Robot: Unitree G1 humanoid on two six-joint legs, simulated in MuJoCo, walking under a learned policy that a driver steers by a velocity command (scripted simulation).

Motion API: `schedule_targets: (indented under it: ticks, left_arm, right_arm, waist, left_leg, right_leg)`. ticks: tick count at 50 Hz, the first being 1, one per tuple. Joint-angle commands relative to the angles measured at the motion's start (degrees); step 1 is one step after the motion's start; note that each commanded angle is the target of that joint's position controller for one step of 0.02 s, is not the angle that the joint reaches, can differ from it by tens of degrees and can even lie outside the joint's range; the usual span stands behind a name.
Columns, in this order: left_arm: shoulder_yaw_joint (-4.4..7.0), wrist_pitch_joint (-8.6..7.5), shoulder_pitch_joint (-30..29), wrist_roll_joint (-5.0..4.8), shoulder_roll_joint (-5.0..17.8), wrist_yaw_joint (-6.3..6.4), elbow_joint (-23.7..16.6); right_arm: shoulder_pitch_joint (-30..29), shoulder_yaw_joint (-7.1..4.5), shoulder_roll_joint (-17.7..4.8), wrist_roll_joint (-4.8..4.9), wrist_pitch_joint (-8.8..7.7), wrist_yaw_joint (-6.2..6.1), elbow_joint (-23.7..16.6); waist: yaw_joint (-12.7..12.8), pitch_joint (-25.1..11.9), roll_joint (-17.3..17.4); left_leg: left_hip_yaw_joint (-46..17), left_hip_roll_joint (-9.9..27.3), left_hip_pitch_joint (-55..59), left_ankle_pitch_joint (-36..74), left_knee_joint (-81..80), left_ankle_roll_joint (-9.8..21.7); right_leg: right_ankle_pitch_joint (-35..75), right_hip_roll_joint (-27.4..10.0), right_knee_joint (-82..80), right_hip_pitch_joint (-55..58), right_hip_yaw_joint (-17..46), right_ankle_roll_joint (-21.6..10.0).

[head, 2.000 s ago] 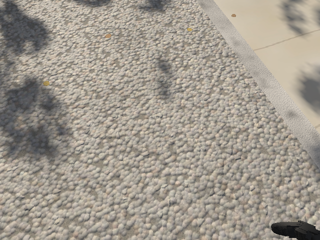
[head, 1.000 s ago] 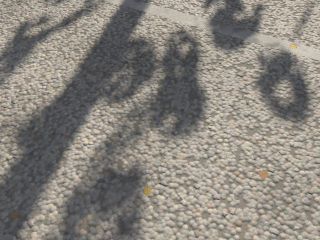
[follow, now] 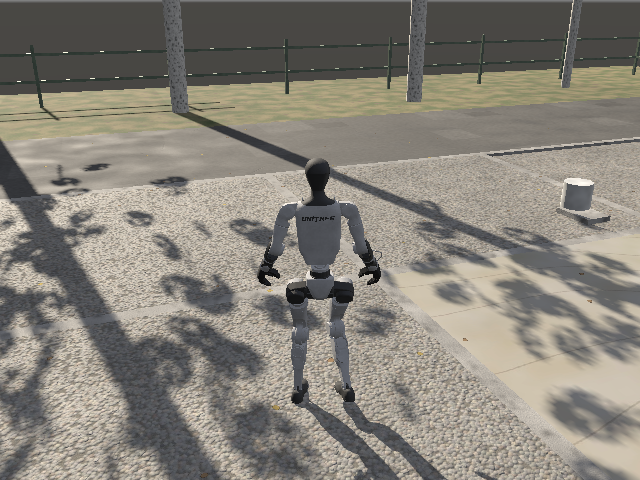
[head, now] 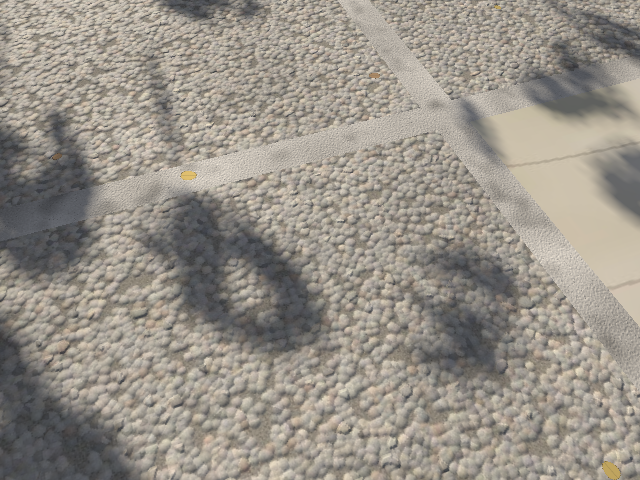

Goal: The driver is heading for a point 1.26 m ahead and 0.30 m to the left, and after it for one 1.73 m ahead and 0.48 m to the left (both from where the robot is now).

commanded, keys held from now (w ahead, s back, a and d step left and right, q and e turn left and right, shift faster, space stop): q+shift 0.54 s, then shift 0.04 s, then e+shift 0.42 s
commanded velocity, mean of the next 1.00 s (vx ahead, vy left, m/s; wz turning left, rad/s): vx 0.01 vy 0.00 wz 0.26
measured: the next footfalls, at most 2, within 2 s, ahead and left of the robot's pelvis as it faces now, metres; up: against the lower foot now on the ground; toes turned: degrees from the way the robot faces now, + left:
right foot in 0.22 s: +0.04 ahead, -0.12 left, +0.00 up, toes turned +16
left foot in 0.66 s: +0.01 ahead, +0.16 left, +0.00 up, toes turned +31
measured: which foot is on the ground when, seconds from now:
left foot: down 0.00-0.24, up 0.26-0.64, down 0.66-1.00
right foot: up 0.00-0.20, down 0.22-0.66, up 0.68-1.00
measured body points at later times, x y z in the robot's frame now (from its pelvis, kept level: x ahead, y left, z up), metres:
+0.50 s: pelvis +0.01 -0.01 +0.01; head +0.05 -0.01 +0.45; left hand +0.07 +0.30 -0.08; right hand +0.24 -0.24 -0.10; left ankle -0.02 +0.13 -0.67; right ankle +0.00 -0.13 -0.73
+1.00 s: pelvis +0.01 +0.04 +0.00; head +0.04 +0.05 +0.45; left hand +0.00 +0.35 -0.11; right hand +0.27 -0.13 -0.09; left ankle -0.02 +0.14 -0.74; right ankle +0.05 -0.08 -0.68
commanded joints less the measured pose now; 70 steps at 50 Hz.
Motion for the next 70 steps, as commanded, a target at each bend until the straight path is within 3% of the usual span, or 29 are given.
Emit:
schedule_targets:
  ticks: [1, 3, 6, 10, 11, 12, 13, 14, 17, 22, 26, 31, 32, 33, 34, 35, 36, 37, 40, 44, 52, 56, 57, 58, 59, 60, 62, 63, 70]
  left_arm:
    - [0.14, -0.81, 3.0, 1.09, 0.9, -0.13, -2.5]
    - [0.34, -1.63, -0.6, 0.22, 1.3, 0.11, -2.9]
    - [0.84, -2.59, -0.8, -0.82, 2.0, 0.21, -1.6]
    - [1.69, -4.21, 3.6, -1.17, 2.4, -0.50, 1.6]
    - [2.24, -4.32, 5.2, -0.97, 3.8, -0.51, 2.6]
    - [2.93, -4.13, 6.0, 0.29, 6.9, -0.34, 2.7]
    - [3.40, -4.04, 3.1, 2.83, 9.4, -0.82, 2.2]
    - [2.60, -4.44, -1.2, 3.85, 6.3, -0.64, 0.7]
    - [0.93, -4.65, -6.4, 1.02, 1.1, 0.73, -0.5]
    - [1.57, -2.97, 0.0, 1.34, 3.6, 1.57, 1.1]
    - [2.96, -2.52, 0.0, 0.80, 7.4, 0.60, 1.6]
    - [3.27, -3.97, 0.0, -2.37, 8.3, -1.38, 3.7]
    - [2.60, -4.41, 0.3, -2.94, 6.9, -1.69, 4.7]
    - [1.16, -5.17, 2.2, -1.43, 3.7, -1.92, 5.2]
    - [-1.90, -5.79, 3.4, 2.47, -2.6, -2.82, 3.5]
    - [-0.58, -5.05, 3.6, 0.55, 1.2, -2.85, 6.6]
    - [0.42, -4.29, 0.7, -1.73, 4.7, -2.67, 6.0]
    - [0.63, -3.71, 0.4, -2.22, 4.4, -2.13, 5.8]
    - [2.16, -1.34, 4.8, -1.51, 7.0, -0.09, 7.7]
    - [2.01, 0.24, 5.2, -1.62, 3.8, 0.92, 5.8]
    - [1.59, 0.61, 3.3, -0.81, 2.0, -2.15, -0.6]
    - [2.84, 1.60, 6.8, -1.12, 2.6, -2.53, -1.4]
    - [4.02, 1.28, 10.2, -0.78, 5.0, -1.75, -0.5]
    - [6.53, 0.58, 14.0, -0.73, 13.6, -0.44, -1.0]
    - [6.21, -1.38, 12.0, 1.35, 16.1, -1.02, -3.0]
    - [5.63, -3.15, 11.2, 1.34, 13.4, -1.93, -3.2]
    - [4.76, -4.16, 6.7, -0.74, 10.9, -1.33, -3.0]
    - [4.06, -3.69, 3.3, -1.58, 9.1, -0.73, -3.7]
    - [0.91, -3.26, 1.2, 0.58, 3.6, 0.54, -3.5]
  right_arm:
    - [-3.7, -0.75, -6.5, 0.99, 1.09, 0.22, -4.1]
    - [0.1, -2.72, -10.8, 1.26, 2.36, -0.05, -4.2]
    - [2.5, -3.35, -11.1, 1.36, 2.53, -0.32, -4.5]
    - [1.8, -4.06, -10.6, 3.20, 3.29, -1.20, -4.8]
    - [2.5, -3.94, -9.7, 3.40, 3.40, -1.52, -4.8]
    - [3.1, -3.37, -7.2, 3.11, 3.43, -1.58, -5.4]
    - [2.7, -3.58, -7.1, 3.37, 2.70, -1.21, -7.1]
    - [4.7, -5.10, -11.5, 2.20, 2.29, -0.99, -5.9]
    - [9.6, -5.07, -9.4, 1.84, 4.08, -0.96, -2.7]
    - [1.4, -2.66, -5.9, 2.44, 4.07, 0.76, -8.0]
    - [0.0, -1.77, -5.1, 1.96, 3.92, 2.36, -10.5]
    - [2.3, -2.31, -5.5, 1.58, 4.70, 2.29, -10.8]
    - [5.9, -2.74, -6.4, 1.25, 4.45, 1.86, -9.5]
    - [9.4, -3.47, -10.2, 0.63, 4.10, 0.95, -8.8]
    - [9.4, -2.52, -12.5, -1.39, 3.45, -0.17, -10.1]
    - [10.3, -0.65, -5.6, -2.13, 2.53, 0.14, -8.4]
    - [7.7, -0.42, -5.2, -1.83, 1.68, 0.78, -7.6]
    - [4.0, -0.89, -6.2, -1.23, 1.25, 0.73, -6.6]
    - [-1.2, -2.08, -9.4, -0.93, 1.46, -0.55, -6.6]
    - [-3.0, -1.22, -5.0, -1.35, 1.81, -2.01, -5.6]
    - [-3.4, -3.47, -8.9, 0.01, 1.74, -1.04, -3.2]
    - [-4.4, -4.15, -9.2, 2.03, 1.94, 0.26, -2.0]
    - [-1.4, -3.89, -7.1, 2.08, 2.17, 0.71, -0.4]
    - [-2.2, -3.14, -4.6, -0.03, 2.21, 0.77, -2.0]
    - [-8.2, -2.61, -3.9, -1.06, 1.91, 0.05, -6.4]
    - [-10.1, -3.31, -6.8, -0.44, 1.81, -0.26, -6.1]
    - [-8.9, -3.39, -6.5, 0.21, 1.06, -1.04, -5.1]
    - [-7.6, -3.82, -7.9, -0.40, 0.91, -1.36, -4.7]
    - [-1.6, -2.03, -4.4, 0.62, 1.88, -0.27, 0.4]
  waist:
    - [3.3, -5.0, 9.1]
    - [0.2, -5.2, 12.4]
    - [-0.5, -8.0, 13.8]
    - [2.6, -9.3, 13.1]
    - [2.8, -10.4, 11.9]
    - [2.4, -11.1, 3.4]
    - [1.4, -7.7, -13.7]
    - [0.4, -5.9, -9.9]
    - [-1.6, -4.9, -5.4]
    - [3.8, -3.1, -6.1]
    - [4.3, -4.2, -6.3]
    - [1.3, -5.8, -6.1]
    - [-1.1, -7.5, -3.9]
    - [-1.9, -12.2, 3.0]
    - [-0.1, -19.3, 19.1]
    - [-3.2, -24.9, 12.1]
    - [-2.9, -18.2, 9.1]
    - [-1.2, -13.2, 9.7]
    - [1.2, -7.5, 9.9]
    - [1.3, -5.0, 9.2]
    - [1.2, -6.2, 8.3]
    - [4.1, -7.1, 6.8]
    - [4.8, -7.0, 1.2]
    - [5.4, -6.2, -16.3]
    - [4.8, -9.1, -19.1]
    - [6.4, -10.8, -9.5]
    - [2.7, -7.8, -2.7]
    - [1.0, -7.5, -2.8]
    - [1.1, -11.5, -4.5]
  left_leg:
    - [-12.8, 7.5, 3.3, 3.5, -9.5, 7.5]
    - [-16.1, 7.6, 7.2, 4.2, -9.4, 8.8]
    - [-23.1, 10.3, 12.2, 0.2, -9.6, 10.1]
    - [-25.5, 8.3, 8.9, -3.9, -9.2, 7.6]
    - [-23.4, 6.1, 3.5, -8.1, -7.4, 5.2]
    - [-17.2, 1.9, -6.1, -17.0, 1.3, 2.0]
    - [-4.3, -5.3, -16.1, -24.4, 14.3, -0.5]
    - [-3.7, -0.7, -17.1, -24.8, 26.9, -2.8]
    - [-0.6, 1.2, -18.9, -16.0, 41.6, -5.1]
    - [6.5, 6.7, -23.6, -10.0, 34.6, -8.2]
    - [9.7, 8.5, -16.9, -10.6, 24.7, -6.6]
    - [12.0, 3.9, -1.7, -9.7, 6.5, -1.3]
    - [11.1, 2.7, 7.5, 0.0, -3.2, 0.9]
    - [4.2, 7.9, 22.2, 21.2, -4.9, 3.0]
    - [-13.4, 26.7, 36.3, 52.1, 0.5, 12.5]
    - [-12.4, 30.5, 27.3, 45.3, -1.3, 19.9]
    - [-6.4, 25.5, 22.7, 37.4, -2.7, 18.2]
    - [-2.3, 22.1, 19.8, 29.4, -3.7, 15.0]
    - [4.0, 20.9, 10.1, 24.0, -7.7, 13.7]
    - [8.6, 21.7, 9.3, 7.8, -11.7, 13.0]
    - [13.6, 26.2, 12.6, 10.4, -9.9, 12.6]
    - [18.4, 25.1, 11.7, 9.1, -0.6, 6.4]
    - [21.4, 21.0, 7.7, 3.5, 8.2, 2.7]
    - [25.5, 13.2, -9.0, -17.7, 28.4, -3.2]
    - [13.2, 4.4, -21.5, -33.2, 42.1, -5.7]
    - [6.5, 5.0, -24.3, -31.1, 46.9, -4.8]
    - [3.0, 6.4, -25.7, -19.8, 43.6, -2.5]
    - [2.4, 6.6, -24.4, -15.9, 41.0, -2.4]
    - [5.3, 6.8, -12.1, -6.6, 28.6, -6.0]
  right_leg:
    - [2.0, -4.8, -8.0, 2.5, -9.3, 2.0]
    - [1.0, -4.2, -16.5, 3.2, -10.2, 2.0]
    - [3.5, -4.0, -25.8, 5.2, -6.8, 0.4]
    - [13.8, -4.0, -43.7, 15.5, -6.3, -3.3]
    - [18.3, -7.4, -46.8, 23.0, -5.6, -4.6]
    - [18.2, -16.9, -47.3, 29.8, 2.2, -9.0]
    - [29.4, -28.2, -49.2, 25.8, 13.9, -16.6]
    - [37.0, -31.8, -48.3, 21.9, 12.3, -18.8]
    - [42.7, -24.0, -44.8, 22.0, -1.4, -14.0]
    - [46.8, -23.6, -44.9, 27.1, -8.7, -16.4]
    - [47.5, -26.2, -44.6, 25.8, -12.5, -16.6]
    - [49.8, -26.1, -37.5, 21.7, -13.9, -14.1]
    - [47.6, -24.0, -32.4, 18.1, -15.7, -11.7]
    - [37.4, -20.2, -24.7, 9.3, -18.8, -7.2]
    - [-8.2, -15.0, -10.6, -5.2, -18.7, -1.6]
    - [-12.9, -15.2, -6.0, -1.3, -9.8, 0.1]
    - [-11.6, -15.3, -4.2, -1.7, -8.4, 0.3]
    - [-9.3, -15.2, -5.2, -4.3, -9.1, 0.3]
    - [0.1, -12.5, 1.8, -2.4, -11.5, 2.2]
    - [6.7, -14.4, 1.1, -6.2, -12.3, 3.2]
    - [6.7, -16.5, -16.0, -0.2, -16.5, -0.9]
    - [13.1, -13.3, -29.9, 8.6, -19.8, -5.4]
    - [21.5, -12.0, -36.5, 14.7, -16.8, -8.2]
    - [49.5, -23.9, -41.5, 24.9, 2.7, -14.5]
    - [48.6, -31.1, -44.4, 24.8, 21.7, -26.0]
    - [42.5, -30.8, -46.2, 26.4, 17.9, -26.0]
    - [36.3, -25.6, -45.4, 25.0, 11.0, -20.0]
    - [36.9, -24.1, -45.0, 23.2, 8.9, -18.2]
    - [43.6, -20.2, -44.0, 21.5, -1.4, -16.2]
Keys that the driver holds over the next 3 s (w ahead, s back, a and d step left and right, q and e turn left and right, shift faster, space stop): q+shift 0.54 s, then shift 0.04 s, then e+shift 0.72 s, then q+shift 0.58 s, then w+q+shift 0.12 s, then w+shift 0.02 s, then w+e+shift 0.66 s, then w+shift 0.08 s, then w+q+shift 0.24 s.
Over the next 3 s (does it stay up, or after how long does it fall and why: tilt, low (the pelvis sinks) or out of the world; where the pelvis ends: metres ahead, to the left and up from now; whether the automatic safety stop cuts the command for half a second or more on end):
stays up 0.81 0.16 0.00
